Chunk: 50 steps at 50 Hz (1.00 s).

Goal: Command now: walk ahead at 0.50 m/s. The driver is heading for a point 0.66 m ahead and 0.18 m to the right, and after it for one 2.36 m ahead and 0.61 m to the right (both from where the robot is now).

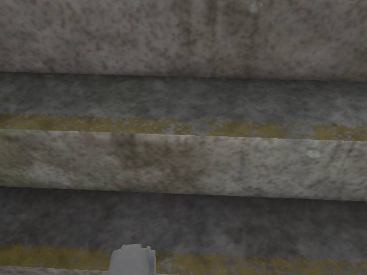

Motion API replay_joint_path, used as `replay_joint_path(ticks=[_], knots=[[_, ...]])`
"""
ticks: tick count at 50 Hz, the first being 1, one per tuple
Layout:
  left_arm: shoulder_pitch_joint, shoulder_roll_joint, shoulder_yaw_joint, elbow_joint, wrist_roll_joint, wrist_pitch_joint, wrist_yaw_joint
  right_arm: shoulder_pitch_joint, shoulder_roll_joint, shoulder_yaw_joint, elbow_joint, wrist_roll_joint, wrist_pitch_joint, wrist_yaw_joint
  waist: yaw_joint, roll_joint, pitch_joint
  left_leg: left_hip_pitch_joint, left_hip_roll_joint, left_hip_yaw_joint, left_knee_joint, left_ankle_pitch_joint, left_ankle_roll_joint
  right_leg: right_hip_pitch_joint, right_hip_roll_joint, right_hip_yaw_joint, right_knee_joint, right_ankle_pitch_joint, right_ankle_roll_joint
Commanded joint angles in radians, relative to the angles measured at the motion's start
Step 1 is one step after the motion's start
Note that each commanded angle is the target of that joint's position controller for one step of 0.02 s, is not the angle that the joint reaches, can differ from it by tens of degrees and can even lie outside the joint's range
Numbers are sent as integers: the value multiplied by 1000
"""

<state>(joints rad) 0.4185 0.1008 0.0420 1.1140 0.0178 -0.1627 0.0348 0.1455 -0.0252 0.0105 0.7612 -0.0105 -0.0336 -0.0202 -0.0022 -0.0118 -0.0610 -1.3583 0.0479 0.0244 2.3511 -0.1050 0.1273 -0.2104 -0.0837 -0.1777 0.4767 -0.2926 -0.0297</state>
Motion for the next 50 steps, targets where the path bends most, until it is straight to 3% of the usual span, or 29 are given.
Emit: replay_joint_path(ticks=[1, 5, 7, 8, 9, 10, 11, 12, 13, 14, 16, 17, 20, 25, 30, 33, 35, 37, 39, 40, 41, 42, 43, 44, 45, 46, 47, 48, 50], knots=[[93, 84, 15, -26, -2, -17, 23, -236, -10, -3, -159, 3, -4, 6, 17, -26, 136, -220, 84, 33, -73, -17, -15, 109, -271, 281, -344, -172, -184], [155, 121, 42, -23, 19, 2, 34, -373, 12, 17, -279, -13, 2, 22, 73, -146, 96, -148, 152, 60, -401, -181, 8, 252, -251, 211, -488, -19, -168], [72, 99, 35, -44, -37, 25, 26, -339, 39, 56, -292, 41, 18, 18, 55, -189, 104, 421, 91, 160, -973, -519, 74, -11, -170, 60, -634, 358, -222], [170, 114, 17, -51, -64, 13, 18, -219, -10, 27, -209, 59, 18, 17, 64, -121, -28, 673, -59, 313, -980, -583, 67, 28, -184, 37, -476, 1055, -263], [173, 178, 19, -44, -62, -12, -6, 55, -46, 8, -135, 54, 20, -1, -54, -206, -231, 919, -118, 245, -977, -529, 84, 103, -238, 48, -193, 1743, -261], [49, 241, 44, -100, -87, -35, -53, 249, -168, -35, -118, 13, 3, -7, -192, -173, -384, 1130, 36, -116, -1142, -445, 120, -43, -148, 66, 147, 1647, -183], [-2, 226, 55, -154, -100, -56, -96, 341, -312, -83, -106, -50, 22, -27, -220, 45, -470, 1237, 216, -588, -1527, -801, 134, -218, -47, 137, 476, 1347, -160], [-33, 163, 62, -196, -53, -64, -108, 291, -397, -114, -98, -56, 29, -40, -200, 237, -511, 1355, 334, -953, -1888, -916, 148, -502, 133, 325, 997, 542, -123], [-100, 114, 67, -263, 27, -47, -99, 208, -409, -135, -101, -21, 26, -21, -182, 161, -510, 1272, 351, -930, -1959, -907, 52, -630, 164, 506, 1453, 409, -76], [-223, 36, 58, -367, 47, -17, -79, 46, -381, -130, -59, 2, 10, -9, -76, 144, -360, 1141, 362, -781, -1860, -926, 32, -775, 158, 447, 1686, 470, -63], [-252, -86, 10, -434, 47, 33, -48, -90, -191, -77, 73, -18, -20, 1, 86, 129, 1, 771, 309, -390, -1725, -742, -33, -913, 116, 350, 1728, 561, -104], [-148, -87, -2, -404, 34, 57, -48, -97, -107, -50, 129, -31, -29, 12, 149, 85, 51, 692, 267, -251, -1714, -657, -62, -898, 130, 337, 1741, 523, -117], [-127, -108, -20, -381, -2, 113, -17, -4, -97, -39, 210, -24, -76, 12, 167, 85, 137, 712, 265, -35, -1843, -401, -84, -1023, 162, 314, 1681, 490, -89], [-163, -17, 19, -368, 11, 127, 22, 103, -237, -84, 248, 6, -154, 12, 124, 52, 73, 987, 339, 29, -2013, -238, -48, -1151, 162, 291, 1861, 453, -81], [-426, -52, -15, -459, -10, 134, 2, 264, -200, -69, 284, -17, -153, -4, 35, -9, 119, 1243, 325, 154, -2121, -189, -101, -1378, 149, 248, 1886, 273, -129], [-427, -33, -8, -468, -1, 151, 1, 277, -209, -59, 283, 5, -173, -27, 43, 42, 118, 1256, 303, 218, -2157, -189, -86, -1348, 124, 200, 1768, 285, -123], [-540, -60, -34, -528, -17, 158, -2, 374, -237, -66, 314, -3, -163, -36, -2, 122, 144, 1345, 315, 215, -2262, -214, -77, -1418, 74, 92, 1646, 150, -125], [-551, -52, -29, -550, 0, 175, -2, 436, -229, -72, 337, -16, -154, -46, -2, 144, 114, 1496, 312, 246, -2244, -56, -79, -1431, 34, 112, 1569, 82, -143], [-637, -70, -63, -596, -23, 212, -21, 511, -281, -92, 374, 26, -137, -51, -59, 229, 100, 1571, 320, 282, -2390, 185, -1, -1263, -51, -43, 1273, -166, -184], [-602, -59, -59, -563, -37, 226, -26, 506, -218, -75, 387, 43, -115, -52, -32, 148, 102, 1526, 246, 365, -2362, 484, -7, -1101, 5, -113, 1186, -191, -205], [-501, -49, -63, -522, -65, 232, -35, 416, -250, -70, 331, 68, -110, -58, 26, 129, 90, 1357, 251, 409, -2295, 998, 13, -788, 52, -217, 951, -257, -210], [-356, -19, -50, -496, -53, 234, -29, 447, -345, -79, 299, 87, -120, -62, 77, 208, -17, 1393, 335, 367, -2120, 1784, 53, -586, 172, -271, 996, -383, -210], [-154, 29, -41, -439, -24, 215, -17, 389, -414, -82, 261, 112, -121, -39, 170, 275, -172, 1433, 374, 352, -1868, 1987, 85, -400, 194, -157, 948, -372, -258], [-27, 92, -16, -412, -16, 201, -18, 337, -451, -90, 195, 109, -121, -7, 213, 296, -296, 1347, 321, 329, -1643, 1858, 101, -209, 245, -6, 801, -371, -271], [-7, 140, 9, -403, -6, 211, -1, 292, -444, -93, 131, 67, -137, 19, 218, 269, -294, 1082, 262, 268, -1434, 1518, 69, -27, 190, 243, 649, -433, -307], [-132, 259, 58, -443, -6, 227, 16, 169, -395, -100, 34, 24, -150, 55, 175, -31, -294, 765, 29, 189, -1088, 492, -3, 48, 26, 877, 209, -839, -336], [-238, 315, 88, -489, 3, 228, 12, 11, -325, -106, -59, -5, -150, 96, 157, 5, -336, 644, -82, -65, -491, 112, -47, -39, -82, 1271, -137, -1039, -331], [-337, 291, 77, -486, 19, 205, 7, -109, -205, -83, -160, -25, -135, 87, 108, 22, -293, 562, -77, -195, -174, 177, -47, -127, -106, 1231, -188, -870, -219], [-263, 164, 39, -319, 34, 142, 9, -83, -62, -27, -244, -45, -107, 44, -9, 68, 6, 327, -61, -138, 15, 245, -15, -318, -62, 972, -38, -643, -114]])
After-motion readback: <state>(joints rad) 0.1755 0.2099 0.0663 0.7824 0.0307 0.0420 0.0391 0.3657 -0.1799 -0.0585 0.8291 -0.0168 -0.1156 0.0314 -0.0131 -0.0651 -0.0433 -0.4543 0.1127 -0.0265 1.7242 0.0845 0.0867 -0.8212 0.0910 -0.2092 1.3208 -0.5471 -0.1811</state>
